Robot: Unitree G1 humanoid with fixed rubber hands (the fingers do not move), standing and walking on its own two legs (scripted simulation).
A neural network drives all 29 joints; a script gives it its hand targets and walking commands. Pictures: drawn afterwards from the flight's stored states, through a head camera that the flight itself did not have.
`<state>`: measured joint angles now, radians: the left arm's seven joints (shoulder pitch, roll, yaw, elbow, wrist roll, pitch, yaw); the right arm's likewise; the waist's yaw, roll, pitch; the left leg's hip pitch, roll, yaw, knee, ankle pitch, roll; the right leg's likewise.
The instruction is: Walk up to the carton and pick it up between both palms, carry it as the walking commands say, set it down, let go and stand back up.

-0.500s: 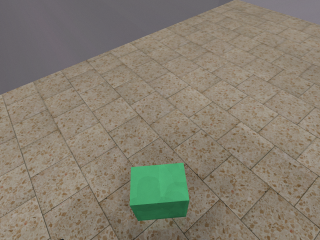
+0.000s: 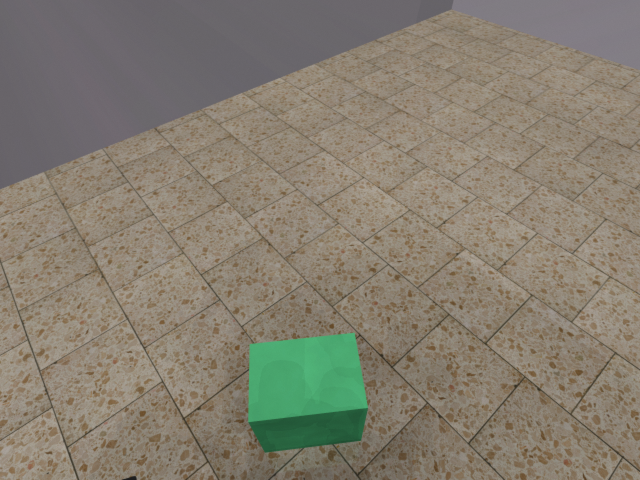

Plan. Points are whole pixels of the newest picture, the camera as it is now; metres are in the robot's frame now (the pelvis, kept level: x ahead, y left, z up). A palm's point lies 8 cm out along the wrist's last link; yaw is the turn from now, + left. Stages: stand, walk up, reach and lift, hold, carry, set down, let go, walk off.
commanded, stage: walk up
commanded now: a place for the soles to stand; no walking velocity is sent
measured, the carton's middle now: (308, 394) +0.44 +0.06 -0.62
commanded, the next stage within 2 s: reach and lift in 0.58 s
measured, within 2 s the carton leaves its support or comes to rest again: neither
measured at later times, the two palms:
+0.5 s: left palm out of the picture +0.08 +0.31 -0.11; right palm out of the picture +0.05 -0.29 -0.13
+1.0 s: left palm out of the picture +0.13 +0.32 -0.12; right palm (493, 440) +0.20 -0.22 -0.13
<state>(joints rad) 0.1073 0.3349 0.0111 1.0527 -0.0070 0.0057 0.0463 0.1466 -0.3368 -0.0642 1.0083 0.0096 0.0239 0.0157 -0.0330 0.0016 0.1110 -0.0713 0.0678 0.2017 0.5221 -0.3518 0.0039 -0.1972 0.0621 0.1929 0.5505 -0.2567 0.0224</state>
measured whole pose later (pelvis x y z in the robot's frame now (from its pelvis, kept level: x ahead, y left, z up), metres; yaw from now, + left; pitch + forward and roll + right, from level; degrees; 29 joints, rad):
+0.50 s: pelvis +0.00 +0.01 +0.00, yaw +0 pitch -5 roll +0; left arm 0.14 0.34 0.02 1.03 0.00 0.01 0.05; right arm 0.16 -0.34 -0.07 1.01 0.00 0.03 0.02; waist -0.04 0.02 0.13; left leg -0.10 0.05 0.19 0.56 -0.37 0.02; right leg -0.22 0.05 0.19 0.59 -0.27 0.03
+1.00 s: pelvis -0.03 +0.01 -0.03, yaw +12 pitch +10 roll -1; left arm -0.04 0.32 0.07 0.53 0.09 0.31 -0.01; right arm -0.04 -0.22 -0.25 0.61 -0.07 0.25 0.06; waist -0.06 0.03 0.08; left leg -0.64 -0.03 0.01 0.85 -0.39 0.04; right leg -0.64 -0.05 0.02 0.80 -0.33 0.05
